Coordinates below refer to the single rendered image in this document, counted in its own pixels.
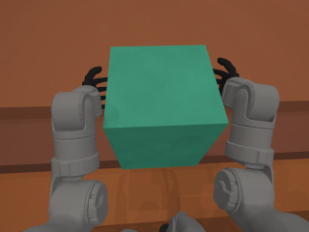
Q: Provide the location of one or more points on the robot left forearm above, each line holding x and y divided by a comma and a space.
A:
73, 121

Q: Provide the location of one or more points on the carton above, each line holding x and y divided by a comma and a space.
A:
163, 107

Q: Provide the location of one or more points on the robot right forearm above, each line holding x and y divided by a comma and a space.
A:
254, 107

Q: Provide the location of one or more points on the right robot hand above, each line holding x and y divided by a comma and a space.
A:
232, 72

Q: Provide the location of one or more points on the right robot upper arm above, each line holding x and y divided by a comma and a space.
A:
247, 196

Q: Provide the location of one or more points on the robot right thigh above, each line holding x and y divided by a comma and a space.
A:
181, 223

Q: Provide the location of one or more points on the left robot upper arm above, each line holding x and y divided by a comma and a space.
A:
76, 206

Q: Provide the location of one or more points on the left robot hand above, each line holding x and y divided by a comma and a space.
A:
91, 81

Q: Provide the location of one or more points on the robot right shin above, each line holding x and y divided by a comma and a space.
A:
180, 213

